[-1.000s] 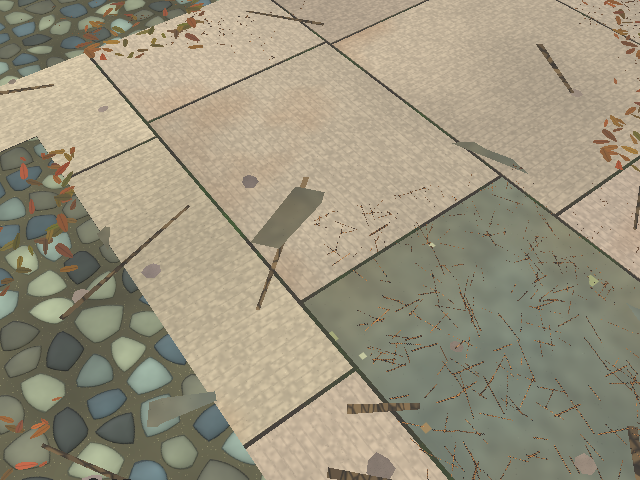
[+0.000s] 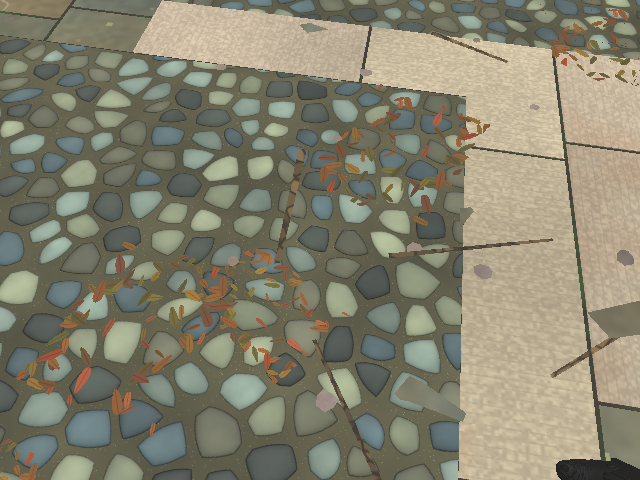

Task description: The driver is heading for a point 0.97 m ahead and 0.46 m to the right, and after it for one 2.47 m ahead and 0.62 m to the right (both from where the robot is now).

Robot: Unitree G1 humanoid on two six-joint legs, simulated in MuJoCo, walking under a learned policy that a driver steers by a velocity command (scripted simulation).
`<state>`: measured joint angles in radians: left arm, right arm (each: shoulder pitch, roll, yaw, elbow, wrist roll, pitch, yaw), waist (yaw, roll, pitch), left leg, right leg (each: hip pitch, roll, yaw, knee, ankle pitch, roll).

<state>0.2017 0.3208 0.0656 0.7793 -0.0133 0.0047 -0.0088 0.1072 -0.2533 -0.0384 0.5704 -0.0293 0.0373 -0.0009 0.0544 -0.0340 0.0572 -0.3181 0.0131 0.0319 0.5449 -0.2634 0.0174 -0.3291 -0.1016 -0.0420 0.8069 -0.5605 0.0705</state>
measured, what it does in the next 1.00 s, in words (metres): steps on the spot, turning right: right foot, then left foot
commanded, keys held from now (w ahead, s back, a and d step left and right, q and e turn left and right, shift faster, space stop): e+shift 0.84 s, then w+shift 0.10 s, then w+q+shift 0.06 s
